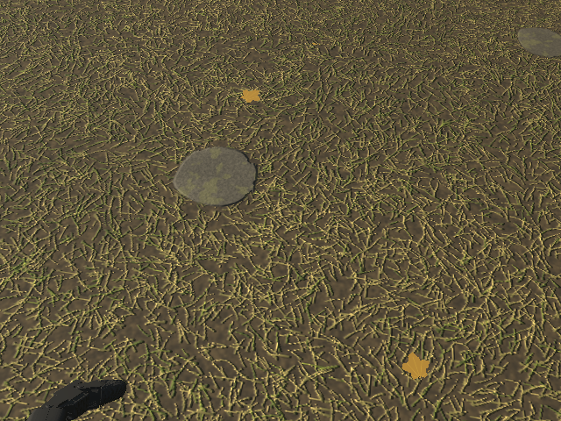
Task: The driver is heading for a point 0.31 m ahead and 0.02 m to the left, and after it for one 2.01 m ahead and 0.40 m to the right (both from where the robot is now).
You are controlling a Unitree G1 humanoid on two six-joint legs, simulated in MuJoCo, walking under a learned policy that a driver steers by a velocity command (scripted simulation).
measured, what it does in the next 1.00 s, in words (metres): walks ahead: right foot, then left foot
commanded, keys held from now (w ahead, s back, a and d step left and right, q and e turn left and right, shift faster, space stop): w+q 0.20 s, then w+e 0.80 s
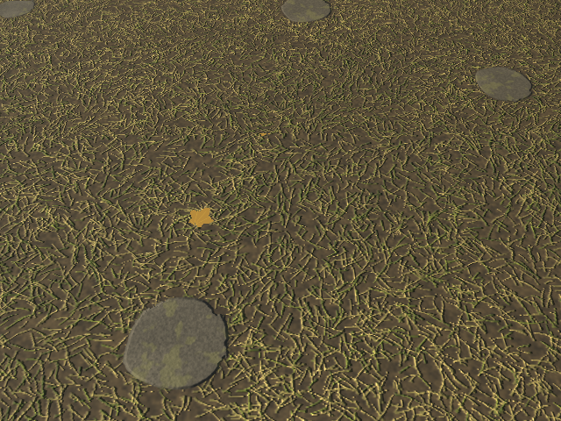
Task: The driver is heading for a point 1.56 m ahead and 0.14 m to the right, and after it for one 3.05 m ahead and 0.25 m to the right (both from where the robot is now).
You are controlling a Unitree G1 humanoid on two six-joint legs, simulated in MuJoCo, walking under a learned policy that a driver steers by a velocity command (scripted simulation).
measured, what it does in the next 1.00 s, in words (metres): walks ahead: right foot, then left foot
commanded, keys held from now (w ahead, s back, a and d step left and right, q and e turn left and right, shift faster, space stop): w+e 0.24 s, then w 0.76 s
